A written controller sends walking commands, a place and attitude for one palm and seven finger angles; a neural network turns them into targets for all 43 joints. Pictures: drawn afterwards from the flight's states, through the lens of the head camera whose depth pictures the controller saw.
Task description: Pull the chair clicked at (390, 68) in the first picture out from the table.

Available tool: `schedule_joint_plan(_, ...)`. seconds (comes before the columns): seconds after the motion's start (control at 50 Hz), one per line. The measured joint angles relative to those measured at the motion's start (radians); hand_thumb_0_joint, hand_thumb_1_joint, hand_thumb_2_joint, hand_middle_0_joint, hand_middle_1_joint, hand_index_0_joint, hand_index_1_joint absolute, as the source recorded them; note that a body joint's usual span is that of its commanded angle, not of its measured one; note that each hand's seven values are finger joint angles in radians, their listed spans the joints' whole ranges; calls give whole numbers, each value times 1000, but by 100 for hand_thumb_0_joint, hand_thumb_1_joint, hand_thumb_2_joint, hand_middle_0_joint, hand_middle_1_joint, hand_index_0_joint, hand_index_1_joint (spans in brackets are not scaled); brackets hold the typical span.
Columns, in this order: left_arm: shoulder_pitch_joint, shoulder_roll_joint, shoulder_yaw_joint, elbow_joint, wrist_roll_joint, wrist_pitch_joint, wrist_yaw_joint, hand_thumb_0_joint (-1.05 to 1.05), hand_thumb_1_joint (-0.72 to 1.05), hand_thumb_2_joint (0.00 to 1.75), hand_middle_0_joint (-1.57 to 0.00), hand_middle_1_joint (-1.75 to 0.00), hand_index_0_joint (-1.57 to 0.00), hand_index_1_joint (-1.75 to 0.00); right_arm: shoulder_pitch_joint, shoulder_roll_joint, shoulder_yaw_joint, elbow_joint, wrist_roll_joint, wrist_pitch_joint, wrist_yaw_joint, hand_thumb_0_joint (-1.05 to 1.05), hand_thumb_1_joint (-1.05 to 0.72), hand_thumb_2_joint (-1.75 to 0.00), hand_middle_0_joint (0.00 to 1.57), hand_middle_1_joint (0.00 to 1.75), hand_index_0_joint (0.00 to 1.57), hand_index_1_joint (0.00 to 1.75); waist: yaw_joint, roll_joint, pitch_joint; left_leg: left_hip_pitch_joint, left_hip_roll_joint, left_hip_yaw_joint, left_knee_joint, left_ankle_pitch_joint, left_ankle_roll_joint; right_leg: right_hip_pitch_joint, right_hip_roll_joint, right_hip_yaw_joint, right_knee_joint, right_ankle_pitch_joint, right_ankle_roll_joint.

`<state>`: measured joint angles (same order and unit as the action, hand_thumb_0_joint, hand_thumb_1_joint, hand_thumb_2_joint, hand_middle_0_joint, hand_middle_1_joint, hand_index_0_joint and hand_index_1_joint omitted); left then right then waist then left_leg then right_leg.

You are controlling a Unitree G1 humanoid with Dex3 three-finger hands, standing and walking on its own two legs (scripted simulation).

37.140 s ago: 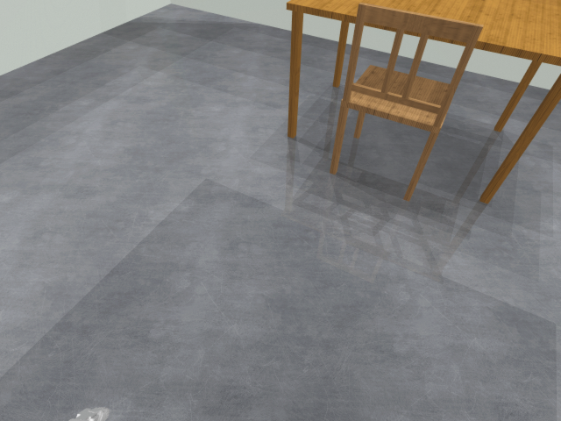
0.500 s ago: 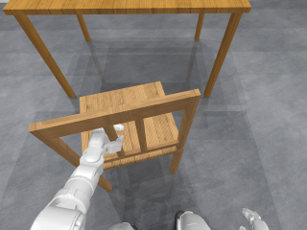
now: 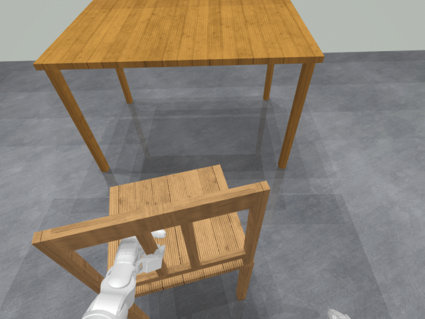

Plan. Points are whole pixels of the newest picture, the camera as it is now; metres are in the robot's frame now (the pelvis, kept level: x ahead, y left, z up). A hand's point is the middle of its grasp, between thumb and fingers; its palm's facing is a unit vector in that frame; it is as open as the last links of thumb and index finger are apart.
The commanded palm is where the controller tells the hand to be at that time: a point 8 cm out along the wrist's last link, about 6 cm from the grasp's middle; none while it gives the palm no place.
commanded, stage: stop walking, hand still on the chair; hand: left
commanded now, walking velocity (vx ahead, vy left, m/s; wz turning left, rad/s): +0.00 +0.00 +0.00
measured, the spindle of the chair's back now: (153, 254) +0.28 +0.16 -0.12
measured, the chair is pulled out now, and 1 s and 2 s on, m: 0.61 0.61 0.61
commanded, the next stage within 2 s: open the thumb and straighten the fingers in 0.44 s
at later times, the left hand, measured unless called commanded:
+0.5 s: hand (155, 257) +0.26 +0.14 -0.07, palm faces +0.00 -0.98 -0.19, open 5.7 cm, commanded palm +0.24 +0.19 -0.05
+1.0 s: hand (149, 250) +0.27 +0.16 -0.07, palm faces -0.01 -0.98 -0.18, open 13.6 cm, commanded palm +0.25 +0.21 -0.05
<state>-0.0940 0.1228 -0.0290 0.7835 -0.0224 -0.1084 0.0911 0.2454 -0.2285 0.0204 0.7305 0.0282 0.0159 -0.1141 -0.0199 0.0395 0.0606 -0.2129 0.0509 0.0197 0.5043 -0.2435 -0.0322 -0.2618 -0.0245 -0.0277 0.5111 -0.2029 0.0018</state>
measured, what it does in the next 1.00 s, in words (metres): stands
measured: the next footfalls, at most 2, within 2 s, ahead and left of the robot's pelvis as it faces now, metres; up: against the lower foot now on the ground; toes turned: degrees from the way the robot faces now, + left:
none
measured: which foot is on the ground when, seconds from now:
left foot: down 0.00-1.00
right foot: down 0.00-1.00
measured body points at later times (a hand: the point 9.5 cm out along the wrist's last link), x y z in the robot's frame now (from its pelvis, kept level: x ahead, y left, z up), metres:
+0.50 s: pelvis +0.02 +0.01 +0.00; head +0.03 +0.00 +0.45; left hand +0.25 +0.19 -0.05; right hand +0.18 -0.22 -0.10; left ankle +0.02 +0.15 -0.74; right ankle +0.05 -0.12 -0.74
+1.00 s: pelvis +0.04 +0.01 -0.03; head +0.07 -0.01 +0.42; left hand +0.27 +0.21 -0.06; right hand +0.20 -0.24 -0.12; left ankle +0.02 +0.15 -0.74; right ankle +0.05 -0.12 -0.74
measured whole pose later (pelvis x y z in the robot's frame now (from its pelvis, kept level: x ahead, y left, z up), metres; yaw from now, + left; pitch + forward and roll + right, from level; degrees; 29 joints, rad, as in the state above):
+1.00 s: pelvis +0.04 +0.01 -0.03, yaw +2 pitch +8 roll +0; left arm 0.17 0.19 -0.05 0.21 -0.06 0.16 0.03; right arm 0.23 -0.28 0.01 0.57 0.03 -0.10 -0.05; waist -0.04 0.04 -0.08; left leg -0.52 0.03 -0.01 0.80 -0.42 -0.03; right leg -0.55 -0.06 -0.05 0.80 -0.38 0.02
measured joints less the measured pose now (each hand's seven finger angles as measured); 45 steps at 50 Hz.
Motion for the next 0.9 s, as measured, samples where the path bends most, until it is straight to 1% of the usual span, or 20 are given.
schedule_joint_plan(0.1,47,1,-21,-45,11,0,-1,3,61,75,-22,-118,-49,-145,-24,-2,-4,-10,-1,-11,-3,1,-90,-90,20,30,20,30,8,-11,-12,20,-6,10,-25,1,0,14,-5,9,-17,-1,7)
schedule_joint_plan(0.22,87,7,-44,-100,17,11,-1,3,61,75,-22,-120,-49,-145,-62,9,0,-35,-3,-17,0,1,-90,-90,20,30,20,30,16,-24,-15,38,-14,19,-45,0,4,23,-12,17,-23,-6,13)
schedule_joint_plan(0.38,116,8,-55,-144,14,32,5,4,61,75,-20,-121,-49,-145,-87,27,13,-60,-5,-6,4,1,-90,-90,20,30,20,30,22,-30,-20,46,-12,20,-56,-2,3,31,-11,17,-34,-9,13)
schedule_joint_plan(0.52,132,8,-58,-164,8,38,6,4,61,75,-20,-121,-49,-145,-76,26,16,-59,-3,10,2,1,-90,-90,20,30,20,30,23,-26,-24,47,-9,17,-61,-4,2,35,-8,14,-46,-7,12)
schedule_joint_plan(0.56,137,8,-56,-171,8,41,5,4,61,75,-20,-121,-49,-145,-71,24,15,-56,-3,14,2,1,-90,-90,20,30,20,30,20,-26,-23,48,-9,17,-62,-4,2,36,-8,14,-47,-8,12)
schedule_joint_plan(0.6,153,19,-56,-199,0,55,0,4,60,75,-20,-122,-49,-145,-62,18,15,-61,13,14,22,1,-90,-90,20,30,20,30,-2,-31,-43,12,-15,4,-42,-9,2,6,-16,2,-23,-19,12)
schedule_joint_plan(0.64,168,34,-44,-250,-13,78,-20,4,57,74,-22,-124,-49,-145,-51,10,11,-74,24,4,48,1,-90,-90,20,30,20,30,-17,-40,-59,-39,-20,-7,4,-25,2,-41,-22,-8,24,-42,11)
schedule_joint_plan(0.7,199,57,-36,-343,-20,101,-37,4,48,70,-28,-129,-49,-145,-34,-9,-2,-97,24,-27,72,1,-90,-90,20,30,20,30,-26,-40,-74,-111,-18,-15,79,-60,2,-106,-22,-12,89,-72,9)
schedule_joint_plan(0.74,211,67,-35,-390,-21,117,-43,3,38,65,-32,-131,-49,-145,-25,-24,-10,-110,22,-48,79,1,-90,-90,20,30,20,30,-29,-35,-84,-155,-18,-19,125,-81,2,-146,-23,-15,128,-90,9)
schedule_joint_plan(0.82,224,73,-22,-460,-29,168,-54,2,9,51,-38,-134,-49,-143,-19,-46,-19,-126,17,-74,81,1,-90,-90,20,30,20,30,-31,-25,-104,-227,-18,-22,199,-117,3,-216,-25,-14,196,-123,11)
schedule_joint_plan(0.9,242,75,-19,-520,-29,219,-55,1,-20,37,-39,-127,-45,-132,-16,-54,-23,-144,12,-97,72,1,-90,-90,20,30,20,30,-28,-9,-121,-272,-20,-25,249,-144,5,-258,-29,-16,243,-149,13)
